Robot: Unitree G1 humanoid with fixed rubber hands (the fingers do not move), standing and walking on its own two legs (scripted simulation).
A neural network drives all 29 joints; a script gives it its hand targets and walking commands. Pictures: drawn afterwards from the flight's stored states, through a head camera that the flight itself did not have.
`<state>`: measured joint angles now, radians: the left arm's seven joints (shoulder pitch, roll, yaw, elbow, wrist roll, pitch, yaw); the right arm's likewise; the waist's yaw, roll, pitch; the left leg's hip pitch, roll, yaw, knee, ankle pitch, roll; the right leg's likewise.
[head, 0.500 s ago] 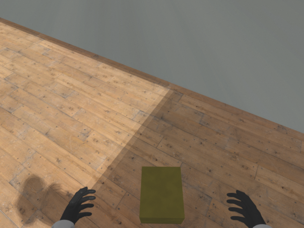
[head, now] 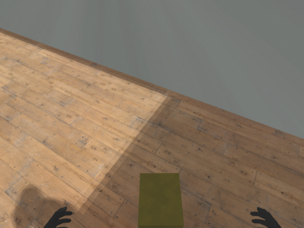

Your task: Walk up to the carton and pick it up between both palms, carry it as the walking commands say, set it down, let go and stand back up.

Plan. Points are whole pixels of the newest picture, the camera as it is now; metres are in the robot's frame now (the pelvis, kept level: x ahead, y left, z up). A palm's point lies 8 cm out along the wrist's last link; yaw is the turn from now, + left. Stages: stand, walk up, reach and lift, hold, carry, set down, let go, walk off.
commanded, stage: stand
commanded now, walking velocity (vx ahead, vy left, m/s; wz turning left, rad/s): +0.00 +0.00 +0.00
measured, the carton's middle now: (159, 201) +0.40 -0.01 -0.68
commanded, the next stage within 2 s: none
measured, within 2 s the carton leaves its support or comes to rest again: neither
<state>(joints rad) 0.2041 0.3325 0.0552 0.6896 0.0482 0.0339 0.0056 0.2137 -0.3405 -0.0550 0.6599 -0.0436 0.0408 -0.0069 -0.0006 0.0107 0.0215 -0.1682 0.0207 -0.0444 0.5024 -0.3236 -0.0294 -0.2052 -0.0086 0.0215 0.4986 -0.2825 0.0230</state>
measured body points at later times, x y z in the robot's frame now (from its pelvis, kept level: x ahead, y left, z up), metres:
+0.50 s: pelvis +0.00 +0.00 +0.00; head +0.01 +0.00 +0.45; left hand +0.13 +0.30 -0.10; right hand +0.12 -0.30 -0.10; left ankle -0.03 +0.14 -0.74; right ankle -0.01 -0.13 -0.74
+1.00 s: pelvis -0.01 +0.00 +0.01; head -0.02 +0.00 +0.46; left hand +0.09 +0.31 -0.10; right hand +0.09 -0.31 -0.10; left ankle -0.03 +0.14 -0.74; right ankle -0.01 -0.13 -0.74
